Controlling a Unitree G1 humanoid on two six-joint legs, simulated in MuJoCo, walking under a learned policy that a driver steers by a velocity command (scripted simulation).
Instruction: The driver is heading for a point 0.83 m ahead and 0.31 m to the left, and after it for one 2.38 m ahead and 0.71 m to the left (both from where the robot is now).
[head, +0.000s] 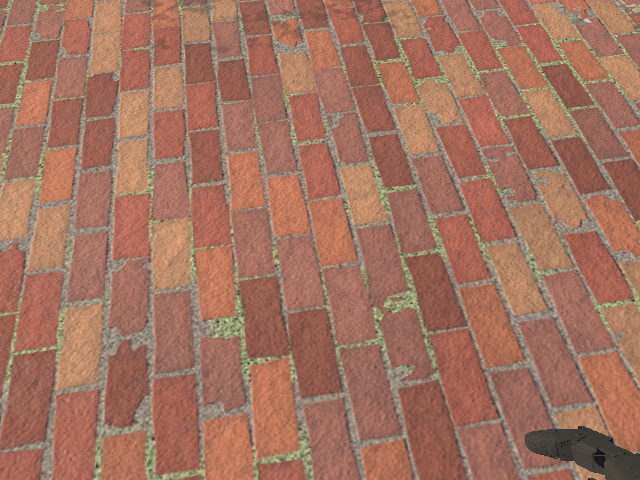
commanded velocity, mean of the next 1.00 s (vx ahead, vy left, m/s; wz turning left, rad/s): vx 1.00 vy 0.00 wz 0.63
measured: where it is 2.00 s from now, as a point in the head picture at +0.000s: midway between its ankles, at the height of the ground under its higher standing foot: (188, 57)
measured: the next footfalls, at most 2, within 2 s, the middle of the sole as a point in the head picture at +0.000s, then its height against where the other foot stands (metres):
left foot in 0.06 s outside the picture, level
right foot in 0.48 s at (386, 351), level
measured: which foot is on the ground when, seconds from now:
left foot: up 0.00-0.04, down 0.06-0.46, up 0.48-0.88, down 0.90-1.00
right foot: down 0.00-0.04, up 0.06-0.46, down 0.48-0.88, up 0.90-1.00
